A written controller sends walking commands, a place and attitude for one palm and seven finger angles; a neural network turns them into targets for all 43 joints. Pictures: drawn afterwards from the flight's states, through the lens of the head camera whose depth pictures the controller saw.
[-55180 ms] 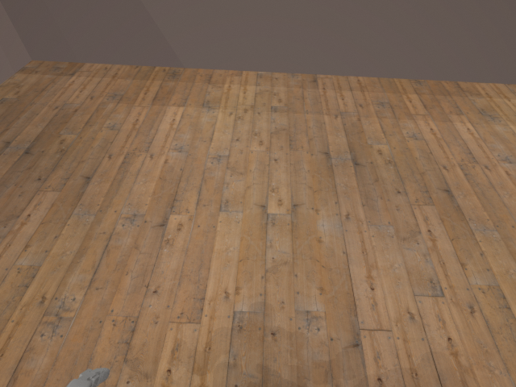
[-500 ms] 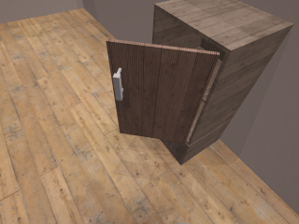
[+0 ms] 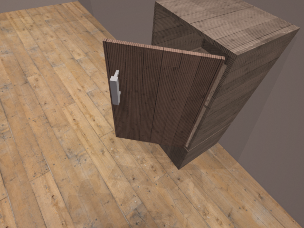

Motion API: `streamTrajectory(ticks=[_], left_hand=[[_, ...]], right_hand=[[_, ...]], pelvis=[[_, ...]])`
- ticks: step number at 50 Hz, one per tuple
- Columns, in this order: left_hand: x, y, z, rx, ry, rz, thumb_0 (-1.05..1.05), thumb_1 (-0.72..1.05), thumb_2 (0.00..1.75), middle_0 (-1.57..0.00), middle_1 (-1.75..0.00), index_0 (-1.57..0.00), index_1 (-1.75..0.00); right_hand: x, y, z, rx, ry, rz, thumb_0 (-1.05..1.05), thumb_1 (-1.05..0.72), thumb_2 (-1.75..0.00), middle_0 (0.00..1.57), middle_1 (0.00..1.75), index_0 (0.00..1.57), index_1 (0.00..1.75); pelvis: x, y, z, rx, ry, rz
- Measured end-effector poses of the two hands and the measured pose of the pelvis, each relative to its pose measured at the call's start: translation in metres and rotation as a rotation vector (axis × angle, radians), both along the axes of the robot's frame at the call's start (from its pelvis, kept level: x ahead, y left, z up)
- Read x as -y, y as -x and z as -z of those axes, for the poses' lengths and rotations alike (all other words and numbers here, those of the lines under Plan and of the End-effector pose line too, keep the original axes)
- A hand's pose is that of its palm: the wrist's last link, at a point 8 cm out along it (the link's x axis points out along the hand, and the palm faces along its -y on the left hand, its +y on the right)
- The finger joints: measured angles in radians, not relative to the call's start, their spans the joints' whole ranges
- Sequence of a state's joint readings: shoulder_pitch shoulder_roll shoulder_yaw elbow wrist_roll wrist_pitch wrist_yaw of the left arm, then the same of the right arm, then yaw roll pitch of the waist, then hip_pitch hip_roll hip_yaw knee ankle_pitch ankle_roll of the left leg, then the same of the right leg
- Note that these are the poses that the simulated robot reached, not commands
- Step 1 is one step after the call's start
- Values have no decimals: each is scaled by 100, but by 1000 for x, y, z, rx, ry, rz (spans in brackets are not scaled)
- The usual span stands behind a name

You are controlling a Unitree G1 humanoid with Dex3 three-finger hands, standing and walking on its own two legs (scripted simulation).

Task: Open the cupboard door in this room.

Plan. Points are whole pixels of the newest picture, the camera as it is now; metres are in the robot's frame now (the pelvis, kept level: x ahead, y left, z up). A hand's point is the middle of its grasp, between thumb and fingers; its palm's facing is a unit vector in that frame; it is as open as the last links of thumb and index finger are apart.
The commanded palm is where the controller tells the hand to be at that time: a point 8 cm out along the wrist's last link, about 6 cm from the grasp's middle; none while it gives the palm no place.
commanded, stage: come to a stop and stand still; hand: left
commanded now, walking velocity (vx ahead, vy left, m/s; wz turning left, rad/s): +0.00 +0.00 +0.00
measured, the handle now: (116, 87) +0.59 +0.17 -0.03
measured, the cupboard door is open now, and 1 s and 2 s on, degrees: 47 47 47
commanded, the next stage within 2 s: look again from close up in 0.58 s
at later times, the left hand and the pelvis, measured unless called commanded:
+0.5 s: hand out of the picture -0.03 +0.17 -0.17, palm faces +0.02 -0.98 -0.18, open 7.3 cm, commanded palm none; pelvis -0.03 +0.00 +0.01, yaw +0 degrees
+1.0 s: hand out of the picture -0.02 +0.18 -0.17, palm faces +0.00 -0.97 -0.24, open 7.3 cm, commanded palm none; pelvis -0.03 +0.00 +0.00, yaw +0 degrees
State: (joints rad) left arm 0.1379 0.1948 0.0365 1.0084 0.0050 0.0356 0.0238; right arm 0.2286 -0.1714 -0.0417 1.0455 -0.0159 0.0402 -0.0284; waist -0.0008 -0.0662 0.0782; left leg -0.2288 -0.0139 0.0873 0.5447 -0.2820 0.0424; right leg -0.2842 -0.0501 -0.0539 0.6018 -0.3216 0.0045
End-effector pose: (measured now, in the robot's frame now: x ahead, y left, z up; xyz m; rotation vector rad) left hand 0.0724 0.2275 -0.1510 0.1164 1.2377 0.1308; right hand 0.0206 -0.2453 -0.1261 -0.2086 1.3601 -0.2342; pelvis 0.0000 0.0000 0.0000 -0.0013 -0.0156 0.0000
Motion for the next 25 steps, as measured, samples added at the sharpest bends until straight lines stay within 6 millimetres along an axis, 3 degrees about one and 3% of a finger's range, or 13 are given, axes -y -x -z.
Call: streamTrajectory(ticks=[7,14,25], left_hand=[[-19,31,-7,-69,-21,-20,0,91,90,-20,-30,-20,-30],[-20,69,-12,-114,-57,-21,0,91,90,-20,-30,-20,-30],[3,104,-13,-155,-17,-14,0,91,90,-20,-30,-20,-30]], right_hand=[[-20,-10,-4,54,-15,-51,1,-91,-90,20,30,20,29],[-26,-11,7,88,-77,-38,1,-91,-90,20,30,21,30],[-13,29,3,31,-69,-18,1,-91,-90,20,30,21,30]], pelvis=[[-9,12,-7,-12,13,-1],[-6,23,-5,-19,-7,9],[1,31,-10,0,-4,1]])
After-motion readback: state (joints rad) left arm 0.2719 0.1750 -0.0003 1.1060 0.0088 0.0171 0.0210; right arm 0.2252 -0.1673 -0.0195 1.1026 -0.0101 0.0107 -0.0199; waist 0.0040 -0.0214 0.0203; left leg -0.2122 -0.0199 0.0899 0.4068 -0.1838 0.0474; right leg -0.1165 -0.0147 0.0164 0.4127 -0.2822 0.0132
